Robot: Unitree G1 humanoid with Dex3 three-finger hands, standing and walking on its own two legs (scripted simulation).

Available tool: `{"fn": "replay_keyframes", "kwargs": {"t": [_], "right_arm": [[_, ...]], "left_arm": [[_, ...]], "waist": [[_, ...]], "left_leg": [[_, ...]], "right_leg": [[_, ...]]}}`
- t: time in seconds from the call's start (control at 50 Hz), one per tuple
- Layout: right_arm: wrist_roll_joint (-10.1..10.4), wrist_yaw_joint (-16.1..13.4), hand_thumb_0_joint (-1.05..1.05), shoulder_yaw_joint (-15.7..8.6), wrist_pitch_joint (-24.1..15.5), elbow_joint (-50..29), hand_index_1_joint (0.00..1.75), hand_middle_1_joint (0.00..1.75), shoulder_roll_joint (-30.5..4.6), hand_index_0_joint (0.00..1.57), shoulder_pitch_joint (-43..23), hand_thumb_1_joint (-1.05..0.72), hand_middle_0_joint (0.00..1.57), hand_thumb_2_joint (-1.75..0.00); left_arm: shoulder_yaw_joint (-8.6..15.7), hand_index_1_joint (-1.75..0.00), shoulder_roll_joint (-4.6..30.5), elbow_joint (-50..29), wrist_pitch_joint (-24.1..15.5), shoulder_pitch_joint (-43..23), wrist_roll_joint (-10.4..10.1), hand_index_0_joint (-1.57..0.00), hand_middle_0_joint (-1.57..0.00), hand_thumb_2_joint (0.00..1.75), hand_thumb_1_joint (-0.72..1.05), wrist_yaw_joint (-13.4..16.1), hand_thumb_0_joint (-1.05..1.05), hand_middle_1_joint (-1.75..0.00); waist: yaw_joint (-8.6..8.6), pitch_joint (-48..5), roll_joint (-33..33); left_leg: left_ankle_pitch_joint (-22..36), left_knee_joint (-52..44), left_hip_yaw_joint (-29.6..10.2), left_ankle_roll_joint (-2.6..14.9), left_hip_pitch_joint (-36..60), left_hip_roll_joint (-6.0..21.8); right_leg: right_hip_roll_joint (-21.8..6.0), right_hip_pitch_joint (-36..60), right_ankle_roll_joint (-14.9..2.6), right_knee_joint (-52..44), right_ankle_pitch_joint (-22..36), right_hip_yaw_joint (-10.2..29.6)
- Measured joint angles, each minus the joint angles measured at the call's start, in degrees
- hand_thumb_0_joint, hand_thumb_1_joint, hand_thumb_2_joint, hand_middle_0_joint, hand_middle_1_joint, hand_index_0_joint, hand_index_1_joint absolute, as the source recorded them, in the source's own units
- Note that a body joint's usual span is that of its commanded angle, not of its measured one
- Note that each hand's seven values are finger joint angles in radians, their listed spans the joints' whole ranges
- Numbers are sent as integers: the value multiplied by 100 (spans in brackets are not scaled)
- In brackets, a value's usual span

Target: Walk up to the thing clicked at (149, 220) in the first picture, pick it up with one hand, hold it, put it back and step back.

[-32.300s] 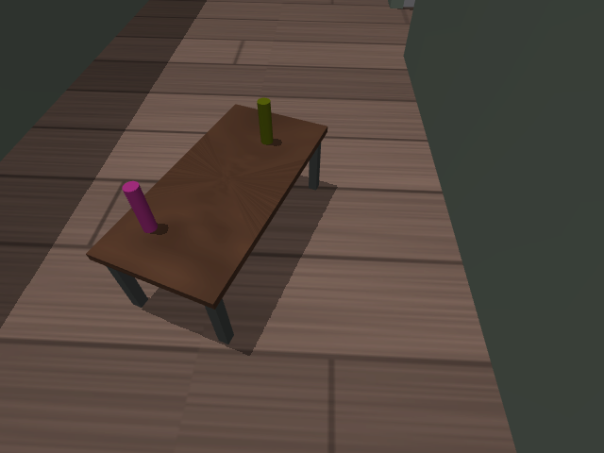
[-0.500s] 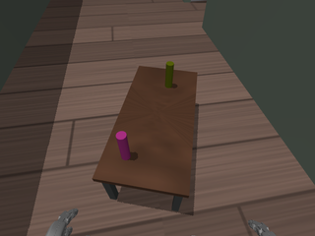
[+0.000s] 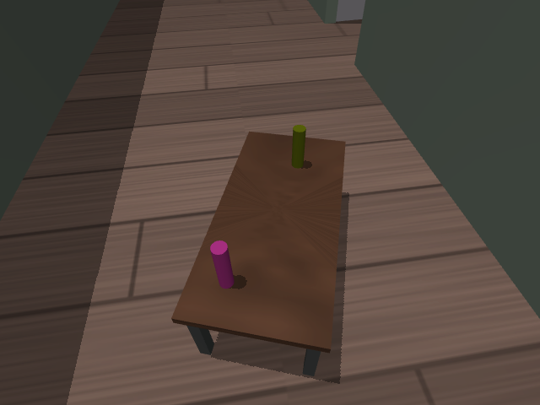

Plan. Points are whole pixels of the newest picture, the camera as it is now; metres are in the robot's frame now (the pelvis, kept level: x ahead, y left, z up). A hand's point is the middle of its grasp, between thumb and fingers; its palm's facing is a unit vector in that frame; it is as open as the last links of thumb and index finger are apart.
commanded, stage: stand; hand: left
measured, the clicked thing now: (223, 266) +0.55 +0.18 -0.34
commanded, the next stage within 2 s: step back in 1.60 s
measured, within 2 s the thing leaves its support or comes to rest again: neither
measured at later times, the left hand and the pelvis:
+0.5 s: hand out of the picture +0.06 +0.24 -0.15, palm faces -0.01 -0.94 -0.35, open 7.4 cm; pelvis +0.00 -0.01 +0.01, yaw +0 degrees
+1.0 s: hand out of the picture +0.08 +0.24 -0.15, palm faces -0.01 -0.94 -0.34, open 7.4 cm; pelvis +0.01 -0.01 +0.01, yaw -1 degrees
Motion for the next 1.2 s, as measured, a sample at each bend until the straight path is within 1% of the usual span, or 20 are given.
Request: {"fn": "replay_keyframes", "kwargs": {"t": [0.18,0.34,0.8,1.2], "right_arm": [[16,25,1,-28,20,256,30,30,-92,20,-64,-91,20,-90],[22,17,1,-27,39,414,30,30,-168,20,-34,-91,20,-90],[49,-11,1,52,-29,472,30,30,-187,20,-266,-91,20,-90],[49,26,1,31,-17,552,30,30,-208,20,-188,-91,20,-90]], "left_arm": [[21,-30,49,315,-29,-159,8,-21,-20,89,90,-27,1,-30],[48,-30,90,464,-15,-264,0,-21,-20,89,90,-44,1,-30],[66,-30,38,558,-29,-564,-54,-21,-20,89,90,-68,1,-30],[85,-30,109,562,-5,-420,-51,-21,-20,89,90,-104,1,-30]], "waist": [[-27,38,4],[-44,87,-26],[-60,25,-2],[-63,63,-49]], "left_leg": [[218,-366,-21,-36,168,38],[294,-524,-29,-63,198,61],[357,-826,22,-81,445,102],[395,-889,59,-88,416,120]], "right_leg": [[35,170,-26,-360,211,-26],[55,187,-48,-488,271,-37],[93,396,-61,-759,337,6],[111,341,-73,-797,378,42]]}}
